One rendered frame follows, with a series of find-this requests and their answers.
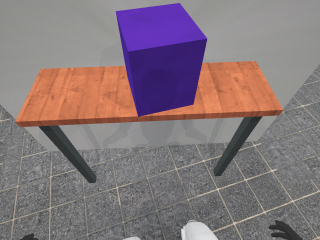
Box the table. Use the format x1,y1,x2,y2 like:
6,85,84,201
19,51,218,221
15,61,283,183

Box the right robot thigh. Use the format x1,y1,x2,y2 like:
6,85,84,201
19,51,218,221
181,222,218,240

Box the carton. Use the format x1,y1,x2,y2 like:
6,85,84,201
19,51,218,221
116,3,207,117

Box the robot right hand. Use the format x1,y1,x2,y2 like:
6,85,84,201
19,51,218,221
268,220,303,240

